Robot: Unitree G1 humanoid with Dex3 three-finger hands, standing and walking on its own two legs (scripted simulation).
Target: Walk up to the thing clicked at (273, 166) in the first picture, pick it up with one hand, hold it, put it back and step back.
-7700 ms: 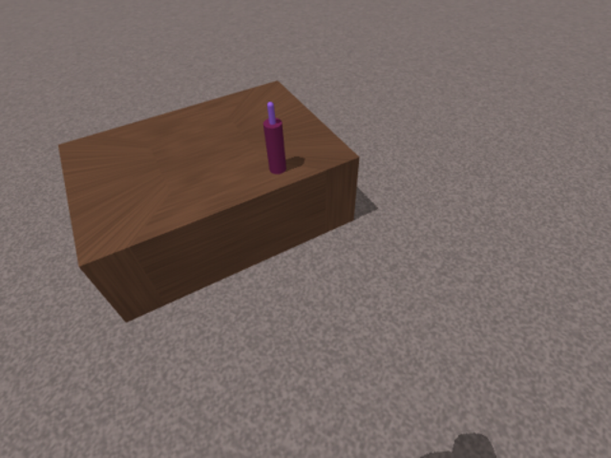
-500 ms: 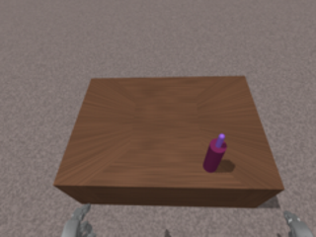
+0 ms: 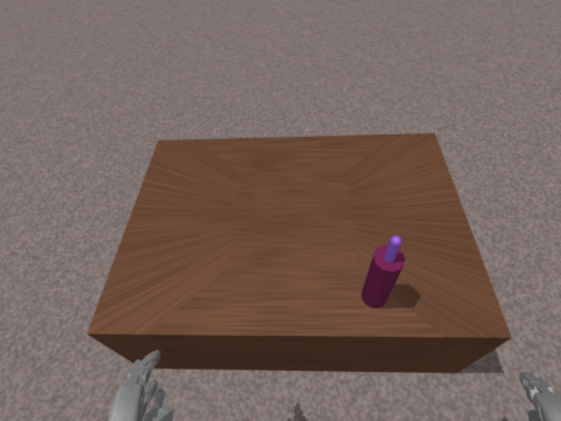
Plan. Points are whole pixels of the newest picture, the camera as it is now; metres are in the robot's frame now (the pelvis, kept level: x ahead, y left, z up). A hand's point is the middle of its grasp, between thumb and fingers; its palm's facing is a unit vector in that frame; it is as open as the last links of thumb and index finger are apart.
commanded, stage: go down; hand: right
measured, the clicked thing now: (383, 271) +0.46 -0.17 -0.23
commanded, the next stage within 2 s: approach in 1.80 s
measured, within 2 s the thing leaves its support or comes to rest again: neither
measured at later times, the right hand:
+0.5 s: hand (540, 328) +0.27 -0.33 -0.04, palm faces +0.12 +0.97 -0.20, open 17.6 cm
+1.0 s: hand (549, 280) +0.33 -0.36 -0.02, palm faces +0.14 +0.98 -0.14, open 17.5 cm
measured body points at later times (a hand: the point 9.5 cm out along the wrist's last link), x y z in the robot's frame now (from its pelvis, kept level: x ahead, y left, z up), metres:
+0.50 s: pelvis -0.02 +0.00 +0.00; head +0.05 -0.02 +0.44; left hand +0.07 +0.28 -0.09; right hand +0.26 -0.38 -0.02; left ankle -0.01 +0.14 -0.69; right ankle -0.03 -0.11 -0.69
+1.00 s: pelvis -0.03 +0.00 -0.02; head +0.08 -0.03 +0.42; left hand +0.03 +0.29 -0.11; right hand +0.32 -0.41 +0.00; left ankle -0.01 +0.14 -0.69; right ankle -0.03 -0.11 -0.69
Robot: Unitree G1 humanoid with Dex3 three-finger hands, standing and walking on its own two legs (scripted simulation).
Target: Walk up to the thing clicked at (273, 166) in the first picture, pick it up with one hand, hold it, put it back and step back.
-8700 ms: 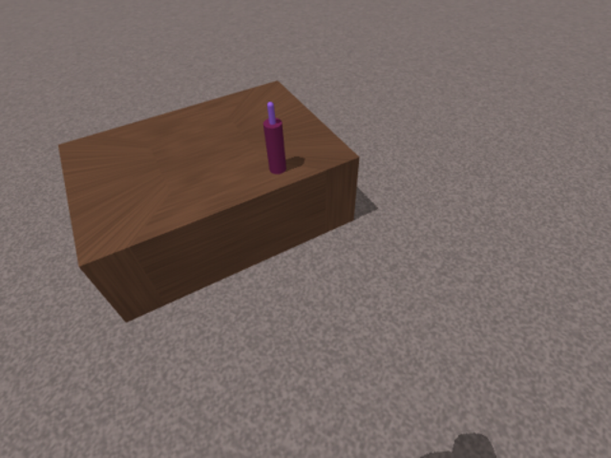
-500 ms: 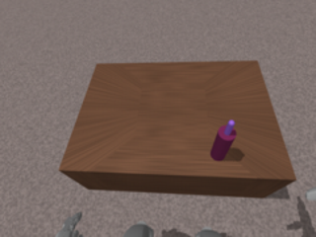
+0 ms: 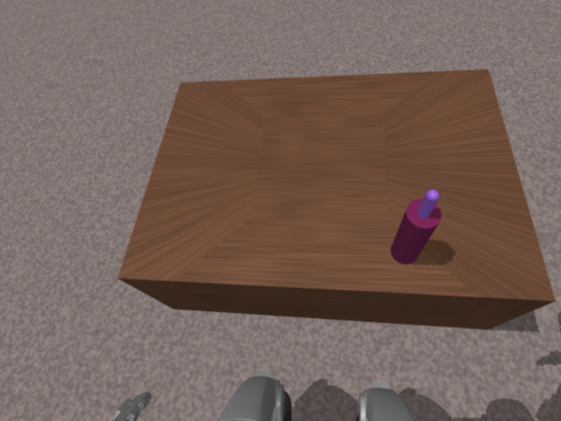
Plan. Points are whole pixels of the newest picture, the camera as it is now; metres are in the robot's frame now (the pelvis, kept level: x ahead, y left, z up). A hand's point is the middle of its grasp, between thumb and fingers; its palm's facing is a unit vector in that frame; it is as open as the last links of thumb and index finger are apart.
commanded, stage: go down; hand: right
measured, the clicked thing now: (416, 227) +0.48 -0.19 -0.21
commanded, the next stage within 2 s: approach in 0.80 s
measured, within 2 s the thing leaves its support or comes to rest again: neither
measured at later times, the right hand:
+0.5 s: hand out of the picture +0.38 -0.38 +0.01, palm faces +0.15 +0.98 -0.12, open 17.4 cm
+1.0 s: hand out of the picture +0.40 -0.38 +0.02, palm faces +0.16 +0.98 -0.10, open 17.6 cm
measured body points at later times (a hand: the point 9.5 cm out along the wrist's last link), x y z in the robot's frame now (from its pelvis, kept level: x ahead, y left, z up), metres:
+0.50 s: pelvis +0.00 -0.01 +0.00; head +0.12 -0.05 +0.43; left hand +0.07 +0.28 -0.09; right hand +0.37 -0.43 +0.02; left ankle +0.03 +0.13 -0.68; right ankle +0.00 -0.12 -0.68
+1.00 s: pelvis -0.01 -0.01 -0.01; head +0.13 -0.06 +0.41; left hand +0.04 +0.27 -0.10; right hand +0.38 -0.44 +0.02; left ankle +0.03 +0.13 -0.68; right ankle +0.00 -0.12 -0.68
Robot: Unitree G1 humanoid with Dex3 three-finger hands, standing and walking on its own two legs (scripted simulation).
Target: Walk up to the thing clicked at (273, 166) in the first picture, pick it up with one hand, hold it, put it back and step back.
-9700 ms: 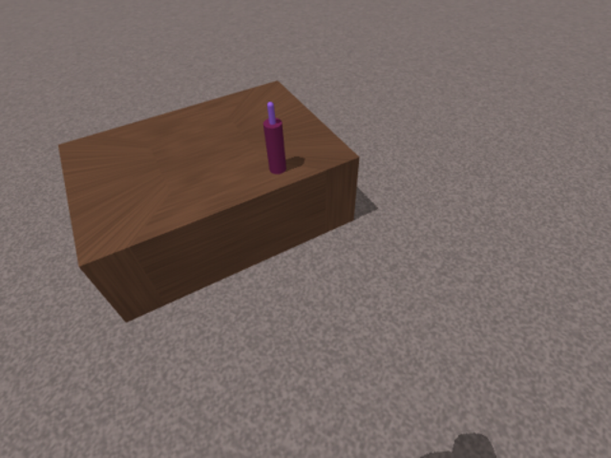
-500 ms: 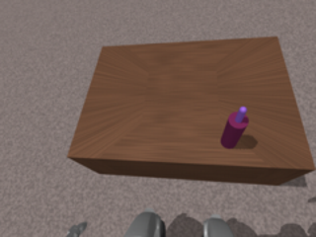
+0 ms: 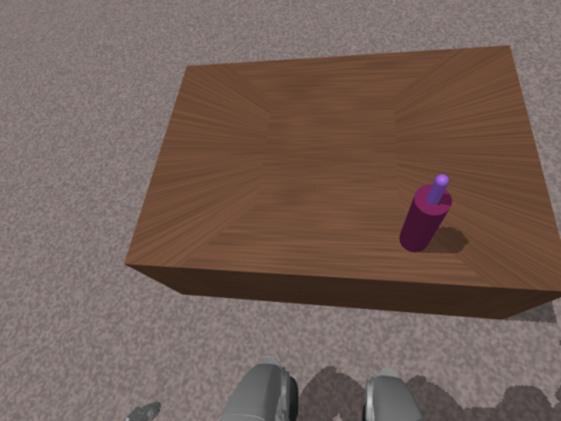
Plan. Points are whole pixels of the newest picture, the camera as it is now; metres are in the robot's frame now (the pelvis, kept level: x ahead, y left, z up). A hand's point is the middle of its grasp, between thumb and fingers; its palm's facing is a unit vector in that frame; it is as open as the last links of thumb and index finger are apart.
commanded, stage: approach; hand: right
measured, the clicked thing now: (425, 213) +0.49 -0.18 -0.20
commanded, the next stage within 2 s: close in in 0.46 s
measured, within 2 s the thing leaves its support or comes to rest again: neither
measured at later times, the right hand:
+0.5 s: hand (503, 235) +0.44 -0.31 -0.19, palm faces +0.09 +1.00 +0.01, open 17.6 cm
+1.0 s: hand (439, 233) +0.47 -0.22 -0.26, palm faces +0.10 +0.99 -0.01, open 17.4 cm
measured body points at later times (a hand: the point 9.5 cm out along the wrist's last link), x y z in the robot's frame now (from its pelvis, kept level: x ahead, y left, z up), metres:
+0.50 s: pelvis -0.04 +0.01 -0.21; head +0.17 -0.04 +0.19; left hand +0.06 +0.28 -0.31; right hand +0.43 -0.36 -0.19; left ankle +0.04 +0.14 -0.66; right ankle +0.01 -0.11 -0.66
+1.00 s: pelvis -0.08 +0.01 -0.29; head +0.14 -0.02 +0.10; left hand -0.04 +0.29 -0.40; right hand +0.46 -0.27 -0.26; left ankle +0.04 +0.14 -0.66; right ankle +0.00 -0.11 -0.66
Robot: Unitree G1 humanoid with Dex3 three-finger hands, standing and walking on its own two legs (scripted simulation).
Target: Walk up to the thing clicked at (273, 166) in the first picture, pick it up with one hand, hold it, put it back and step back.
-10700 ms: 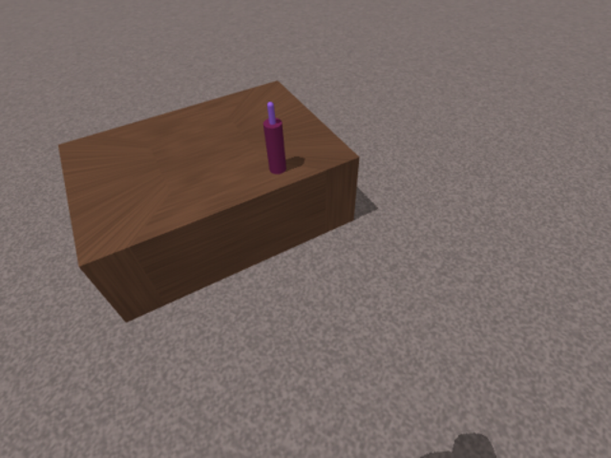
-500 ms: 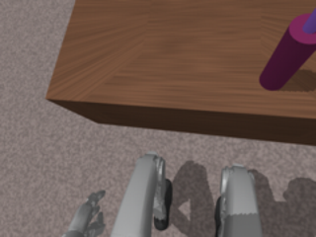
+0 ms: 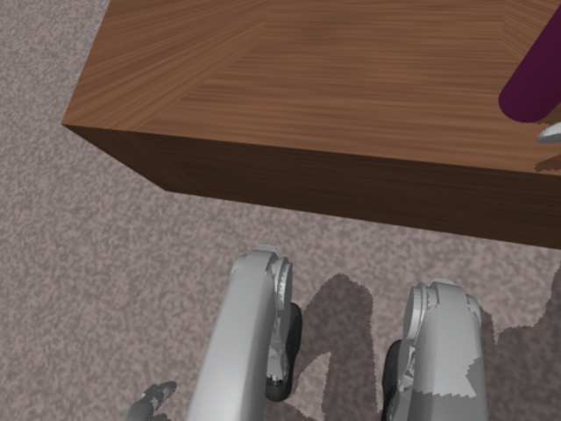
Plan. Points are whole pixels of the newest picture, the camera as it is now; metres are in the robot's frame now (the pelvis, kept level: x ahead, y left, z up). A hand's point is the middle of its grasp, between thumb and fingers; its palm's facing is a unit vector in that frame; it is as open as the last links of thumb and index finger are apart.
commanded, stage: close in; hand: right
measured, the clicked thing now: out of the picture +0.56 -0.21 +0.09
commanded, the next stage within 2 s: rest palm in 0.20 s
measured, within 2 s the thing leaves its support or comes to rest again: leaves its support in 1.72 s
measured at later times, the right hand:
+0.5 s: hand out of the picture +0.55 -0.22 +0.03, palm faces +0.15 +0.99 -0.01, open 17.2 cm
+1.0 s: hand (555, 71) +0.55 -0.21 +0.02, palm faces +0.15 +0.99 -0.01, open 12.5 cm
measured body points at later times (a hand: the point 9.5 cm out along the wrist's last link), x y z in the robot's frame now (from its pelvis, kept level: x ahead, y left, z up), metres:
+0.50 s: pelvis +0.01 +0.00 +0.02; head +0.23 -0.03 +0.41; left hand +0.10 +0.29 -0.10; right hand +0.53 -0.27 +0.03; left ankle +0.12 +0.13 -0.37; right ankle +0.08 -0.12 -0.37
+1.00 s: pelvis +0.01 +0.00 +0.01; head +0.23 -0.03 +0.40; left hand +0.08 +0.28 -0.11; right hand +0.54 -0.26 +0.03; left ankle +0.12 +0.13 -0.37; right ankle +0.08 -0.12 -0.37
